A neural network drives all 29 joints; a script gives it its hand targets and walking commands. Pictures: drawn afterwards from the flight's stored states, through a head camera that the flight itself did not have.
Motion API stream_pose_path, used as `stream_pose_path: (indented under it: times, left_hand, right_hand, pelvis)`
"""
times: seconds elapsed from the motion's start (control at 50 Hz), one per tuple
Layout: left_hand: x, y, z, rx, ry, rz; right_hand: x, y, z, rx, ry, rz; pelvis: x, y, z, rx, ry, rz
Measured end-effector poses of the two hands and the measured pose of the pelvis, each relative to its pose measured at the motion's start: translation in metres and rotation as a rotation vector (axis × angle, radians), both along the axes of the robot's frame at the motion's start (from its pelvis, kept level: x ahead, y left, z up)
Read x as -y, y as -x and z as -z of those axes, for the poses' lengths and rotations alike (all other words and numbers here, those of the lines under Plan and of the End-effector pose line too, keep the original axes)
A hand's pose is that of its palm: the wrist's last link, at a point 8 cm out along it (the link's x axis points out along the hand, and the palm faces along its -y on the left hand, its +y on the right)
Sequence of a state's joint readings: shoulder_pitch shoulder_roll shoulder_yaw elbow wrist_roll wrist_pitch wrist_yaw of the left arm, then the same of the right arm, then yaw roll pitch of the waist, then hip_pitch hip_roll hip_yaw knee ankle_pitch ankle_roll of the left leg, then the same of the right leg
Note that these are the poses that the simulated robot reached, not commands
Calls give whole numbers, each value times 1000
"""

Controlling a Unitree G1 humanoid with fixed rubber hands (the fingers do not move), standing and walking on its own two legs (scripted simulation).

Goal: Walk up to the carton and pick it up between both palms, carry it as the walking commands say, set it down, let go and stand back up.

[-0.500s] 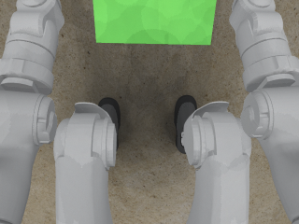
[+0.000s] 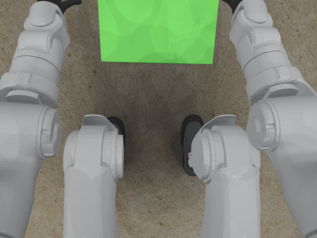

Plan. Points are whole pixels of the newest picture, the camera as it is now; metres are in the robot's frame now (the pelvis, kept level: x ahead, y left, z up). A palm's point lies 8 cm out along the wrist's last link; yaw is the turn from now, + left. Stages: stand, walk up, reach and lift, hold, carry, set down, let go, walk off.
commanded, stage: reach and lift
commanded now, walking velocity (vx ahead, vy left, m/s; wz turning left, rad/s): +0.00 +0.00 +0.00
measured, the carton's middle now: (157, 11) +0.53 -0.01 -0.26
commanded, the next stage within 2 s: none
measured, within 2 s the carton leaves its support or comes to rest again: leaves its support in 0.98 s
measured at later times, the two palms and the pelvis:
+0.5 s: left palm out of the picture +0.54 +0.14 -0.18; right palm out of the picture +0.53 -0.16 -0.18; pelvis +0.00 +0.01 +0.01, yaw +0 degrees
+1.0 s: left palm out of the picture +0.54 +0.14 -0.18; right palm (243, 0) +0.53 -0.17 -0.18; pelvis +0.00 +0.01 -0.01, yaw -1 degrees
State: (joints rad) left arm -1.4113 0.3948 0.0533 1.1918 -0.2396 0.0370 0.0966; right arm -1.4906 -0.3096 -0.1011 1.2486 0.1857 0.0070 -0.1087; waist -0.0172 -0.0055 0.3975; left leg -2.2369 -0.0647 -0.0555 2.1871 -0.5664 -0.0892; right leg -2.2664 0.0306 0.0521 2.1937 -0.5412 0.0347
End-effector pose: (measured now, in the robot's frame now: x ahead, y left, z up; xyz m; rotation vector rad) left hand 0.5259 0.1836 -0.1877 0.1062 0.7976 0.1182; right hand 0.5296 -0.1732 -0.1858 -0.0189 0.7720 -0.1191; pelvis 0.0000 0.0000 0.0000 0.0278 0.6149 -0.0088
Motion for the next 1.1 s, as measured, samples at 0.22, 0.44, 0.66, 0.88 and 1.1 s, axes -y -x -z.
stream_pose_path:
  times: [0.22,0.44,0.66,0.88,1.1]
  left_hand:
    - [64,-22,-4,80,128,69]
    - [41,-13,-3,39,39,62]
    - [47,-22,-6,5,48,73]
    - [45,-17,-5,2,83,70]
    - [51,-24,-21,56,79,74]
  right_hand:
    - [16,17,2,-9,43,6]
    - [-12,-4,-1,12,8,14]
    - [-6,-4,-5,-19,14,-19]
    - [-6,0,-7,-39,14,-40]
    - [-3,-2,-21,14,35,-14]
  pelvis:
    - [-10,9,-4,47,30,11]
    - [-12,7,-7,23,20,-2]
    - [-8,-1,1,2,17,-1]
    - [-5,-4,7,-3,16,7]
    - [-11,8,6,57,26,4]
